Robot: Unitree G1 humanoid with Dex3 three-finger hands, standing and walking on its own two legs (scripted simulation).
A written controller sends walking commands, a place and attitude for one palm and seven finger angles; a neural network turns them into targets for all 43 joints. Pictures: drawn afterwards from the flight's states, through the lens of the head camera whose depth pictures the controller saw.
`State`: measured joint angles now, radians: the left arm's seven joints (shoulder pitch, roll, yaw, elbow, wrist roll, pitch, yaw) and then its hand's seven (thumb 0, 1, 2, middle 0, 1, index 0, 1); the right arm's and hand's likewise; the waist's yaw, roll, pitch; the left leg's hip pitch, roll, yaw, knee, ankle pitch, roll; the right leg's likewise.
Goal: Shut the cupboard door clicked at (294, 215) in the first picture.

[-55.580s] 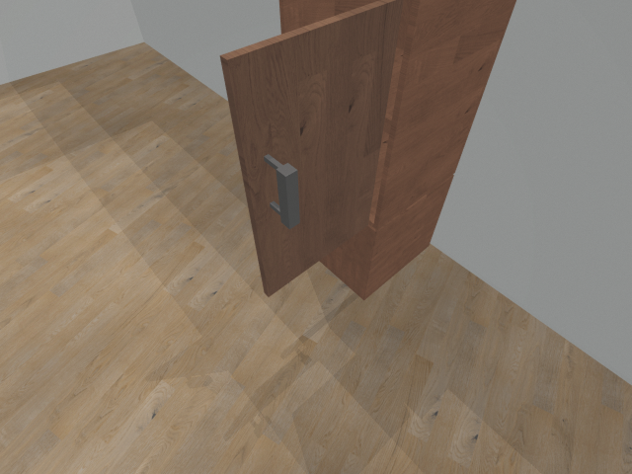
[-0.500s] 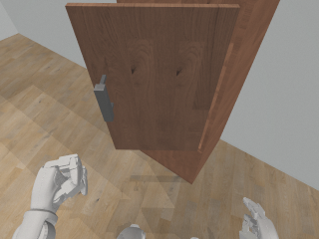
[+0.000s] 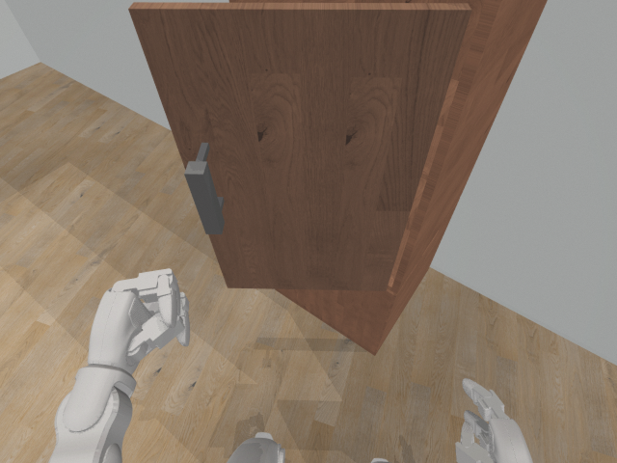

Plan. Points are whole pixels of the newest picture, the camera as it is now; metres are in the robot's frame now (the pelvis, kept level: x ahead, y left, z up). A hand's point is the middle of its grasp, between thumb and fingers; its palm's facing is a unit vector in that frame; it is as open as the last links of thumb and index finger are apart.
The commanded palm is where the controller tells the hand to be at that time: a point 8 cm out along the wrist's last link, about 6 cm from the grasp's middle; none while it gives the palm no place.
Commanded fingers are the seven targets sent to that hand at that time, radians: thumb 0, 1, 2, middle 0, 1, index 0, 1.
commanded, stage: bring the fist close to the handle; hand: left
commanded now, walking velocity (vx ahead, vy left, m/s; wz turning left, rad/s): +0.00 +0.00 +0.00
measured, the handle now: (209, 189) +0.48 +0.19 +0.07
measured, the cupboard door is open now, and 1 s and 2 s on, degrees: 34 34 25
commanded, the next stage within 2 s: push the door shut along its arc in 1.08 s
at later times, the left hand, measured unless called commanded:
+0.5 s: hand (204, 264) +0.34 +0.16 +0.08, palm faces +0.02 -1.00 -0.02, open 3.1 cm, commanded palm +0.32 +0.21 +0.08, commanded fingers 0.00 0.90 0.90 -1.30 -1.50 -1.30 -1.50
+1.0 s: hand (214, 244) +0.37 +0.16 +0.08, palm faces +0.04 -1.00 -0.01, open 3.1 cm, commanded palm +0.34 +0.21 +0.08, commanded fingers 0.00 0.90 0.90 -1.30 -1.50 -1.30 -1.50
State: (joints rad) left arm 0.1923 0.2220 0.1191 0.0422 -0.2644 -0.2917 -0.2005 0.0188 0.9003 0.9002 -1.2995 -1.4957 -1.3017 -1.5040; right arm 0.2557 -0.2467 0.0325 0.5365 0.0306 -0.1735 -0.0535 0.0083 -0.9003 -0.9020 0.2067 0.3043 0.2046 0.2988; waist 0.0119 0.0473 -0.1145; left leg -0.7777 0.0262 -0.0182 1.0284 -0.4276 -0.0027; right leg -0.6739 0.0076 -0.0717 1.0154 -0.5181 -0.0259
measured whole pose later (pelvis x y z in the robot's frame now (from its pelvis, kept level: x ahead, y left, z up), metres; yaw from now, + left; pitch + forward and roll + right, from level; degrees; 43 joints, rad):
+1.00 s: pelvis +0.00 +0.00 +0.01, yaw -2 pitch +12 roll +0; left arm -0.28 0.21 0.18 0.54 -0.19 -0.36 -0.09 0.02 0.90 0.90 -1.30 -1.50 -1.30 -1.50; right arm 0.29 -0.25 0.01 0.61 0.03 -0.06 -0.02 0.01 -0.90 -0.90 0.21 0.30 0.20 0.30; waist -0.03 0.03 -0.11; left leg -0.78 0.04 0.02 0.97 -0.40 0.00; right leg -0.71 0.01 -0.03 0.98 -0.48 -0.02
